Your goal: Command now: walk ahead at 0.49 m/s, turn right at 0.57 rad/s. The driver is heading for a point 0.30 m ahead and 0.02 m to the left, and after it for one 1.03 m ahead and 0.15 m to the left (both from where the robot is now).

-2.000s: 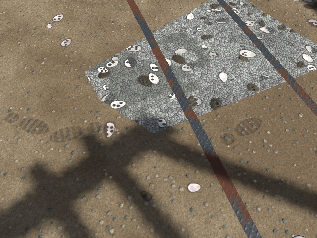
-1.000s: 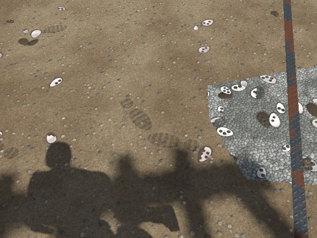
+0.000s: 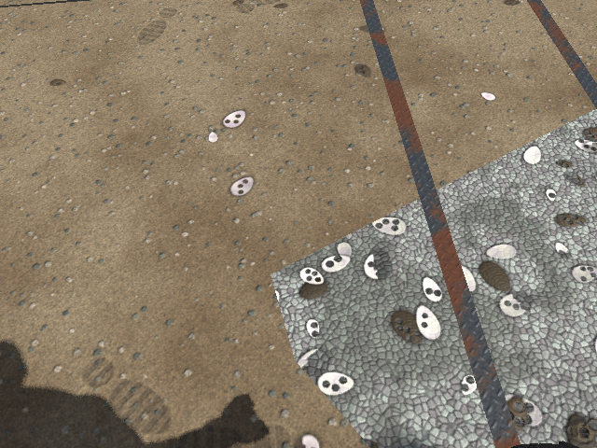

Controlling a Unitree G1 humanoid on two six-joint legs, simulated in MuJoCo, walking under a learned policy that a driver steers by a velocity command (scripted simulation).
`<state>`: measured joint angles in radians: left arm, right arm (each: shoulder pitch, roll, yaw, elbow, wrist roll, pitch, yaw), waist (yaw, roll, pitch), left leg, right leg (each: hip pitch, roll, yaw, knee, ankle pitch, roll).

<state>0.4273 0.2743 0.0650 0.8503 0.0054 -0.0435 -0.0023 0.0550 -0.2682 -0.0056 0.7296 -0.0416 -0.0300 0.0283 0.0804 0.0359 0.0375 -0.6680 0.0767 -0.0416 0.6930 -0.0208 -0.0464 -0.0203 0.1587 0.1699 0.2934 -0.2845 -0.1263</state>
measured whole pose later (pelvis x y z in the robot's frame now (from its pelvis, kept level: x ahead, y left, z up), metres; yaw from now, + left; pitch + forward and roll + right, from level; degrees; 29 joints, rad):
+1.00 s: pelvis +0.19 +0.05 -0.01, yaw +9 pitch +0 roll -1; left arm 0.17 0.29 0.06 0.82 0.02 0.06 0.04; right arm 0.25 -0.26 -0.06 0.78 -0.02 0.05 0.01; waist 0.00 -0.04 0.05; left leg -0.26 -0.05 0.00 0.56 -0.30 0.08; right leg -0.44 -0.04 -0.04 0.92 -0.46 0.01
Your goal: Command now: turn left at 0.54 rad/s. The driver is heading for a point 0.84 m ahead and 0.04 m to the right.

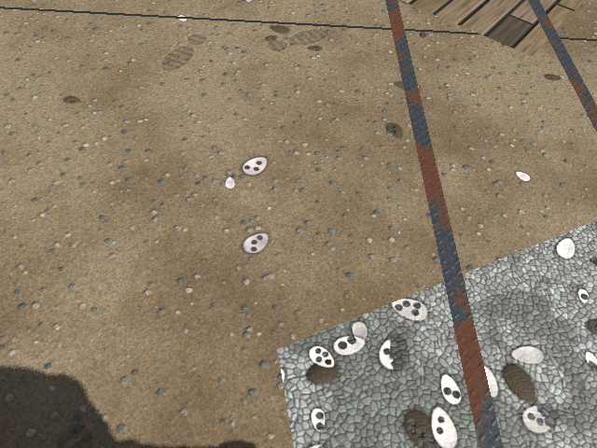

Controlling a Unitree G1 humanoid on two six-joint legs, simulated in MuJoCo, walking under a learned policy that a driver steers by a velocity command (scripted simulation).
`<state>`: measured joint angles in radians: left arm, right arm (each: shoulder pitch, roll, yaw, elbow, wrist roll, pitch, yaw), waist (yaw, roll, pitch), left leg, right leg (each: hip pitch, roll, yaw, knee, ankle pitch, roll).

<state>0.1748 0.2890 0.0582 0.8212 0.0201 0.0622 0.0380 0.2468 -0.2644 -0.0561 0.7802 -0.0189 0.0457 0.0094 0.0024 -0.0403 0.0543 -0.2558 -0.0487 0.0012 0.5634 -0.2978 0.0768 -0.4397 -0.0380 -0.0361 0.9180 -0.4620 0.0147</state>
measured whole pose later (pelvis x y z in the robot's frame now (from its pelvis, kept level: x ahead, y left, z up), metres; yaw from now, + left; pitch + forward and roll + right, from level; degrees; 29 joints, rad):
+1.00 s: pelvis -0.03 -0.02 +0.01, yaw +14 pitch -2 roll +0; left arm 0.20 0.25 0.01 0.98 0.01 0.02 0.02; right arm 0.22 -0.23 -0.01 1.03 -0.01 0.02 -0.03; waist 0.01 -0.01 0.04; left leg -0.09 -0.04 -0.07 0.38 -0.25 0.02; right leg -0.17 0.03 0.03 0.39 -0.18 -0.02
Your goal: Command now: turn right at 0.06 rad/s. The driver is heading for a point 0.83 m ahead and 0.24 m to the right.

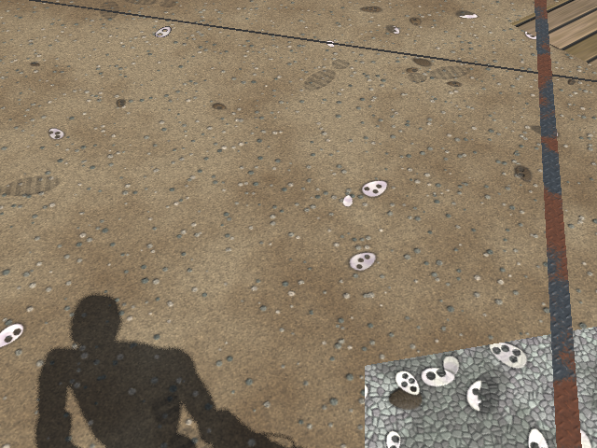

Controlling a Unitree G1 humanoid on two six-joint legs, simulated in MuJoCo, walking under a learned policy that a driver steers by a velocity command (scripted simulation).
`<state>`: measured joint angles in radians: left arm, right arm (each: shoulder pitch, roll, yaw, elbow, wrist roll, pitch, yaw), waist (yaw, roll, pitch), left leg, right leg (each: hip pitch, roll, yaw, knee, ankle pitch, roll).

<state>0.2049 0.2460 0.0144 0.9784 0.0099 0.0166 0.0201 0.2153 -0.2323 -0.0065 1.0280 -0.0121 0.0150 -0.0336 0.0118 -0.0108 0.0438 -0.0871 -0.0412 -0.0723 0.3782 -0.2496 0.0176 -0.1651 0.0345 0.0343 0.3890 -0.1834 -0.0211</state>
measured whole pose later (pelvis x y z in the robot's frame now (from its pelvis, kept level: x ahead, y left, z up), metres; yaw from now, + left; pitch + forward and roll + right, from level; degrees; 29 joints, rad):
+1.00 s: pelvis +0.04 -0.01 -0.01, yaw -29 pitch +1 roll -1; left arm 0.28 0.29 0.07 0.88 0.03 0.03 0.01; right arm 0.18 -0.29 -0.02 0.83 -0.03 -0.02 -0.04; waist 0.00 -0.02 0.00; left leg -0.22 -0.06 -0.06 0.46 -0.27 0.05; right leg -0.30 0.19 0.26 0.68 -0.42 -0.07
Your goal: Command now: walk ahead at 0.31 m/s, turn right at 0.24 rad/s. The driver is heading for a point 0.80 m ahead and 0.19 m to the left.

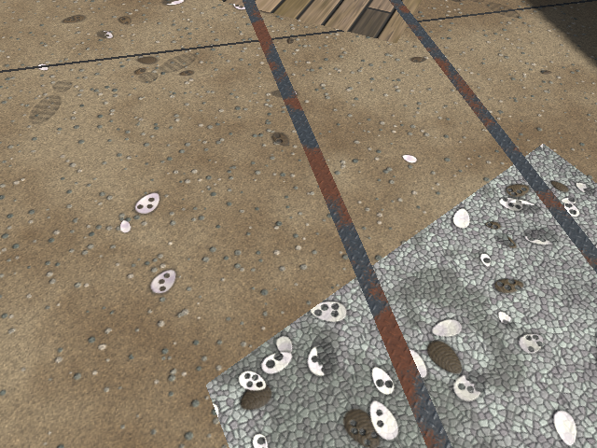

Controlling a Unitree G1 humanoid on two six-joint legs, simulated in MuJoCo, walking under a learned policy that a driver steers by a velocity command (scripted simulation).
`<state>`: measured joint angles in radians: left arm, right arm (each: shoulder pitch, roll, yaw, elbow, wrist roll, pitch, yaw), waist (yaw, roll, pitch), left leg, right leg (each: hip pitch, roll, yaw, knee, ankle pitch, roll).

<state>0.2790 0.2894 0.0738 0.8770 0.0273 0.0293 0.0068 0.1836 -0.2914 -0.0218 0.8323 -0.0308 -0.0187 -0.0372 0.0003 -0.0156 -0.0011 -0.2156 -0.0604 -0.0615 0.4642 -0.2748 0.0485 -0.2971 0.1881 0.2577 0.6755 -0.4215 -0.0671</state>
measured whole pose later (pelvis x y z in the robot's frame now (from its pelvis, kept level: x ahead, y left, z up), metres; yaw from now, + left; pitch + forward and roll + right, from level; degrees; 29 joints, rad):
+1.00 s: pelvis +0.40 -0.01 -0.02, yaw +19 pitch +0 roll +0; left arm 0.23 0.23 0.04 0.84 0.02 0.00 0.03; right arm 0.15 -0.25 -0.06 0.78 -0.01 0.00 0.01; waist 0.01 -0.02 0.10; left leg -0.43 -0.10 0.06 0.60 -0.17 0.13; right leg -0.38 -0.01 -0.07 1.22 -0.53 0.00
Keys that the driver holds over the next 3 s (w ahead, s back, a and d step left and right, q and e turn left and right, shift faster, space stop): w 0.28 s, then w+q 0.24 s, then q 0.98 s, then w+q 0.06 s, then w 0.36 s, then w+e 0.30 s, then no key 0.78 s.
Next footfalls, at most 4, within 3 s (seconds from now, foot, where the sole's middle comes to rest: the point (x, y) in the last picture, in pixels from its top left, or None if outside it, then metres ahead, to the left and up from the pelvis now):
0.42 right None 0.33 -0.10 -0.77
0.90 left None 0.51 0.08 -0.77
1.44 right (353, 439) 0.53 -0.11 -0.77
1.92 left None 0.47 0.14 -0.77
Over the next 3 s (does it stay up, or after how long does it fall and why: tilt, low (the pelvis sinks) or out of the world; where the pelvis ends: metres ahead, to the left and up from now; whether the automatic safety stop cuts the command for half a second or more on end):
stays up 0.72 0.24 0.01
